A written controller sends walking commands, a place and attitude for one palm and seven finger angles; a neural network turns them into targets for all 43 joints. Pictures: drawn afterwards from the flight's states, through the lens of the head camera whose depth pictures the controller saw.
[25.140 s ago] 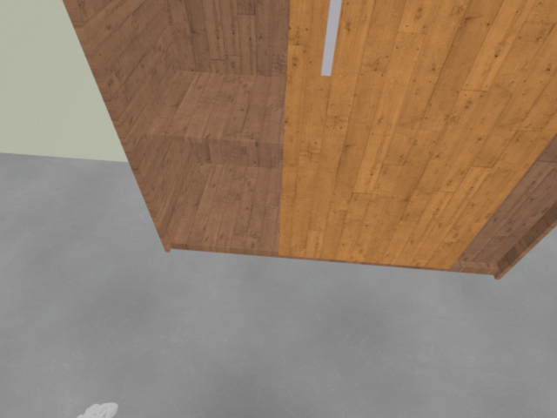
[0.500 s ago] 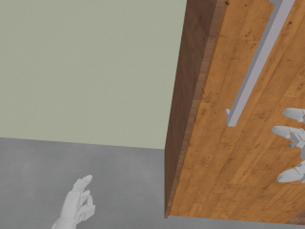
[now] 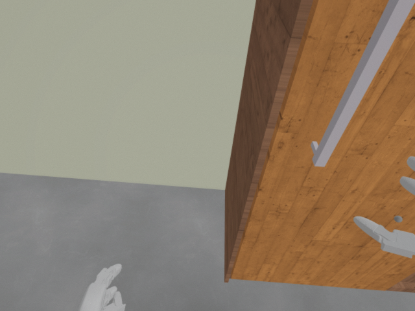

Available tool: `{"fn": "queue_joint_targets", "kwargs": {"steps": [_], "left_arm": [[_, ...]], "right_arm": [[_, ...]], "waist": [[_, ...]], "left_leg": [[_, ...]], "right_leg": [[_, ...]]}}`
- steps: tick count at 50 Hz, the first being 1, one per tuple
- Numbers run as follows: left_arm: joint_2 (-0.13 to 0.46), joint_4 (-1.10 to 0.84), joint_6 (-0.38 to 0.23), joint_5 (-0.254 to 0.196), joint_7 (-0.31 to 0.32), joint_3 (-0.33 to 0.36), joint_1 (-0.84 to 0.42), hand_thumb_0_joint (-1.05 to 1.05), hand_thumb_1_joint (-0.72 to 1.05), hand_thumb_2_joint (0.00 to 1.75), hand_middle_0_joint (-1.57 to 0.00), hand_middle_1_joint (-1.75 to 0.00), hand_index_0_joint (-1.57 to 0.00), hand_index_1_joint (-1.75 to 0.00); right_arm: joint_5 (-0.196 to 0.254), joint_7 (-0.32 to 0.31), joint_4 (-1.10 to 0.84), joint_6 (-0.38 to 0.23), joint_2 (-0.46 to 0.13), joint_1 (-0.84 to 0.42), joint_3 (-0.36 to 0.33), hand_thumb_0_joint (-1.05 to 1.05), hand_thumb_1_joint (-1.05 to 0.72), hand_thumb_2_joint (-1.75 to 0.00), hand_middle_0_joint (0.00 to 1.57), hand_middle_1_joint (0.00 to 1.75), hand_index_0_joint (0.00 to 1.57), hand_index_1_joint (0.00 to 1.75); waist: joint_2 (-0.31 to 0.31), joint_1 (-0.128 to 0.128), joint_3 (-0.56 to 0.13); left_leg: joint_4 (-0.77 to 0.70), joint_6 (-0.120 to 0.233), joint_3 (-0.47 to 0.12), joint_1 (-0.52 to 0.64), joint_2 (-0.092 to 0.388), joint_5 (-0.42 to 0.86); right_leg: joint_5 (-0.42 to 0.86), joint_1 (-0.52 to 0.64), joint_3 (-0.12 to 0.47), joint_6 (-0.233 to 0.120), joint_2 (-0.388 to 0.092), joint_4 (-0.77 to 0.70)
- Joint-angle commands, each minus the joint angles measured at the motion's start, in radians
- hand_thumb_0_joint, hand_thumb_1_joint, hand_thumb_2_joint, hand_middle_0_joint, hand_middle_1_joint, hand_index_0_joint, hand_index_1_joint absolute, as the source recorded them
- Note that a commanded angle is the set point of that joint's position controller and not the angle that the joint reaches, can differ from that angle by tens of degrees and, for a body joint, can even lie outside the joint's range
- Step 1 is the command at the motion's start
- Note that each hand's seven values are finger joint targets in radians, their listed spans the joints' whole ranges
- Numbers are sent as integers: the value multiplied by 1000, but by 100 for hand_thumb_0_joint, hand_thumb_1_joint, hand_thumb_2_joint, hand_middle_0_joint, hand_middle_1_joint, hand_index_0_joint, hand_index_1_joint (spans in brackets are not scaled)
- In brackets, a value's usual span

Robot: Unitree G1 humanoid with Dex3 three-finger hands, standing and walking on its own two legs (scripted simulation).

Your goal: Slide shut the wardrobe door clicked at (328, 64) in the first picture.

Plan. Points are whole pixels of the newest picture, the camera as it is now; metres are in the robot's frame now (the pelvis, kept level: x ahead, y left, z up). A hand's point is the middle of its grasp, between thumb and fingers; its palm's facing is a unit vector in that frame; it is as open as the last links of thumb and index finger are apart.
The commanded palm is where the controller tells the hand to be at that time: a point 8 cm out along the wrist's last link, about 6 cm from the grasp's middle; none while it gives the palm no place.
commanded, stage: draw the hand back to the body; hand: right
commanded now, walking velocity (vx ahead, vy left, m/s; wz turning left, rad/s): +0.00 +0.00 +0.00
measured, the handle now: (348, 89) +0.41 -0.24 +0.27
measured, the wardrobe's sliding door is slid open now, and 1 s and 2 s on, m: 0.00 0.00 0.00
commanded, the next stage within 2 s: step back with the hand held close in 0.70 s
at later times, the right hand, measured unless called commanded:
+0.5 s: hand (390, 225) +0.21 -0.27 +0.16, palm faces +0.45 +0.81 -0.37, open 7.7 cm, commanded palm +0.16 -0.30 +0.17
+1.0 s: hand (394, 223) +0.21 -0.27 +0.16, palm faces +0.43 +0.79 -0.43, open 7.4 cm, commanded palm +0.15 -0.30 +0.18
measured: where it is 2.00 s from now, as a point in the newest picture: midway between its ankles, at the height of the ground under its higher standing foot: outside the picture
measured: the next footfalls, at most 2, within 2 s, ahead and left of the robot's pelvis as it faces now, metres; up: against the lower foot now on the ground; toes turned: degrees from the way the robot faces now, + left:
left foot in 1.92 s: -0.18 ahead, +0.09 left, +0.00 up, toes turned +2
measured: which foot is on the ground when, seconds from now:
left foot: down 0.00-1.00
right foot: down 0.00-1.00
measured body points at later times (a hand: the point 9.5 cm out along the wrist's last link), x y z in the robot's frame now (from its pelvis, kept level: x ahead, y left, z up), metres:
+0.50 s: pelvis +0.02 +0.00 +0.00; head -0.01 +0.02 +0.45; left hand +0.22 +0.21 -0.07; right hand +0.18 -0.31 +0.18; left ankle -0.02 +0.10 -0.74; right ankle +0.02 -0.09 -0.74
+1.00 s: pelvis +0.00 +0.00 +0.00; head +0.00 +0.01 +0.45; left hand +0.19 +0.23 -0.08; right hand +0.18 -0.31 +0.19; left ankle -0.02 +0.10 -0.74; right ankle +0.02 -0.09 -0.74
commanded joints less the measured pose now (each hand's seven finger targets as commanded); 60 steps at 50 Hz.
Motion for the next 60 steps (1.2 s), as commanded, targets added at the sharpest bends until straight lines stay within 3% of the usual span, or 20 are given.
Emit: {"fn": "queue_joint_targets", "kwargs": {"steps": [1,2,4,9,13,16,17,28,37,40,41,42,43,44,45,46,48,53,58,60], "left_arm": [[117,-187,-63,5,8,52,-173,0,90,90,-20,-30,-20,-30],[118,-190,-61,4,6,53,-172,0,90,90,-20,-30,-20,-30],[119,-192,-52,5,5,55,-169,0,90,90,-20,-30,-20,-30],[114,-200,-33,3,1,59,-161,0,90,90,-20,-30,-20,-30],[115,-210,-19,6,2,61,-159,0,90,90,-20,-30,-20,-30],[114,-215,-14,7,4,59,-159,0,90,90,-20,-30,-20,-30],[112,-215,-13,6,4,58,-160,0,90,90,-20,-30,-20,-30],[110,-213,2,11,5,54,-170,0,90,90,-20,-30,-20,-30],[105,-214,0,12,6,53,-179,0,90,90,-20,-30,-20,-30],[105,-213,-2,13,8,55,-181,0,90,90,-20,-30,-20,-30],[107,-211,-3,12,7,55,-181,0,90,90,-20,-30,-20,-30],[123,-265,17,-1,6,51,-182,0,90,90,-20,-30,-20,-30],[108,-240,33,3,12,48,-176,0,90,90,-20,-30,-20,-30],[110,-234,46,10,12,54,-165,0,90,90,-20,-30,-20,-30],[116,-247,56,9,8,60,-155,0,90,90,-20,-30,-20,-30],[120,-257,65,9,7,64,-151,0,90,90,-20,-30,-20,-30],[127,-271,78,9,11,71,-147,0,90,90,-20,-30,-20,-30],[131,-305,106,3,23,80,-148,0,90,90,-20,-30,-20,-30],[135,-321,106,1,29,86,-142,0,90,90,-20,-30,-20,-30],[137,-323,99,0,29,88,-136,0,90,90,-20,-30,-20,-30]], "right_arm": [[-10,-12,-252,-91,-212,-92,-116,0,-36,-64,22,62,22,62],[-9,-11,-259,-91,-207,-80,-111,0,-39,-65,22,60,22,60],[-7,-6,-235,-85,-201,-42,-111,0,-47,-69,22,55,22,55],[-11,-2,-261,-82,-196,0,-110,0,-65,-78,21,45,21,45],[-10,0,-265,-71,-193,17,-104,0,-79,-85,20,36,20,36],[-14,-2,-288,-67,-191,14,-100,0,-90,-90,20,30,20,30],[-17,-2,-304,-67,-189,4,-95,0,-90,-90,20,30,20,30],[-14,-2,-272,-50,-185,-13,-91,0,-90,-90,20,30,20,30],[-14,-4,-292,-58,-193,-16,-98,0,-90,-90,20,30,20,30],[-13,-4,-283,-60,-194,-2,-101,0,-90,-90,20,30,20,30],[-14,-5,-295,-64,-202,-19,-109,0,-90,-90,20,30,20,30],[-23,-19,-386,-115,-330,-136,-225,0,-90,-90,20,30,20,30],[-25,-19,-329,-131,-313,-113,-219,0,-90,-90,20,30,20,30],[-29,-12,-244,-127,-229,25,-160,0,-90,-90,20,30,20,30],[-32,-7,-238,-124,-186,83,-121,0,-90,-90,20,30,20,30],[-34,-7,-251,-127,-176,106,-108,0,-90,-90,20,30,20,30],[-35,-13,-286,-137,-192,142,-122,0,-90,-90,20,30,20,30],[-33,-31,-351,-147,-260,183,-188,0,-90,-90,20,30,20,30],[-35,-39,-371,-167,-265,191,-205,0,-90,-90,20,30,20,30],[-42,-40,-365,-177,-250,188,-194,0,-90,-90,20,30,20,30]], "waist": [[-19,-6,-105],[-25,-6,-107],[21,-4,-67],[-26,-2,-69],[9,-2,-74],[-20,0,-84],[-45,1,-89],[13,0,-64],[-21,-3,-71],[3,-4,-62],[-20,-4,-63],[-7,38,19],[23,42,21],[84,47,-7],[84,49,-45],[45,51,-75],[0,50,-134],[12,48,-193],[-16,46,-169],[-36,50,-138]], "left_leg": [[-72,12,-34,-35,40,181],[-72,11,-35,-34,39,184],[-79,9,-32,-45,38,186],[-76,10,-33,-38,37,210],[-83,7,-31,-35,33,222],[-81,6,-33,-34,35,224],[-78,7,-34,-32,35,233],[-97,7,-32,-28,32,223],[-109,6,-38,-21,36,216],[-114,5,-38,-22,35,217],[-116,6,-38,-18,35,211],[-171,-9,-141,-137,91,260],[-182,-3,-150,-153,118,273],[-168,-4,-144,-165,133,305],[-149,-8,-136,-167,139,325],[-131,-15,-127,-164,141,337],[-92,-28,-103,-140,126,386],[-29,-25,-88,-113,100,389],[0,-24,-88,-93,73,263],[13,-22,-92,-87,63,187]], "right_leg": [[189,77,54,16,-50,-80],[198,81,54,18,-52,-83],[199,68,51,16,-54,-85],[240,82,45,25,-57,-85],[253,87,43,23,-55,-82],[257,99,43,22,-53,-82],[274,103,41,25,-54,-80],[247,93,42,21,-48,-87],[229,103,36,17,-44,-91],[225,100,34,15,-43,-92],[222,97,35,16,-43,-95],[159,32,64,-7,-58,-52],[137,31,71,-6,-51,-28],[164,39,69,-6,-56,-6],[193,52,66,-6,-61,2],[224,59,58,-7,-68,-1],[321,71,56,-8,-81,-14],[403,41,80,-7,-102,-33],[277,-67,122,-13,-121,-79],[141,-131,143,-22,-134,-114]]}}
